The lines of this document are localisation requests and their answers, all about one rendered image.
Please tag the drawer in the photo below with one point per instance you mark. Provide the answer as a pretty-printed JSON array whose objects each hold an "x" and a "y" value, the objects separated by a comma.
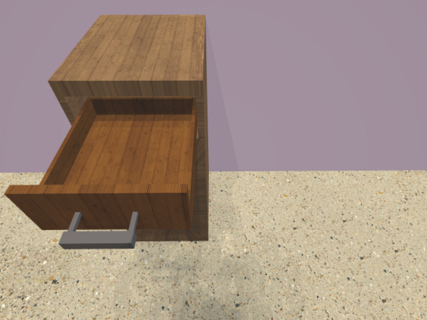
[{"x": 121, "y": 155}]

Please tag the cabinet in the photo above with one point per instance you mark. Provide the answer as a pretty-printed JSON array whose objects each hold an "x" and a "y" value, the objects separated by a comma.
[{"x": 144, "y": 56}]

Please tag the handle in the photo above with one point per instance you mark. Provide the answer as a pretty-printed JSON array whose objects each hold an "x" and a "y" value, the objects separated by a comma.
[{"x": 73, "y": 239}]

